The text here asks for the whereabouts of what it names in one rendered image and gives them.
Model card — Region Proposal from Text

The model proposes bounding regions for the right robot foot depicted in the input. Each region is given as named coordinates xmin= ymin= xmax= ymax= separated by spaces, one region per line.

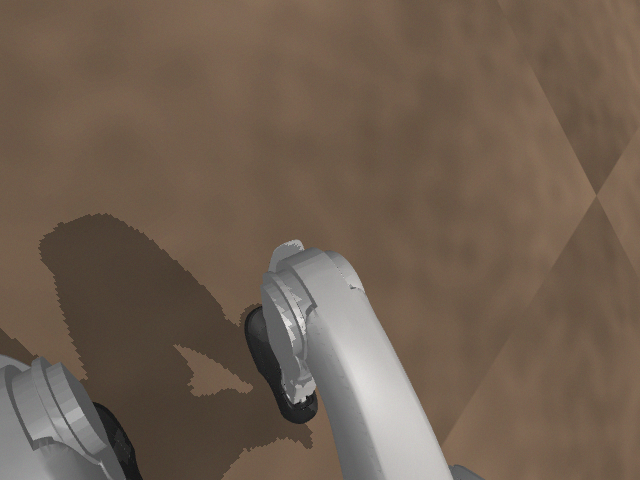
xmin=244 ymin=306 xmax=318 ymax=424

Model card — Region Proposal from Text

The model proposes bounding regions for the left robot foot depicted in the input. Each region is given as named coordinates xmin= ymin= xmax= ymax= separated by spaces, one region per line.
xmin=92 ymin=402 xmax=143 ymax=480

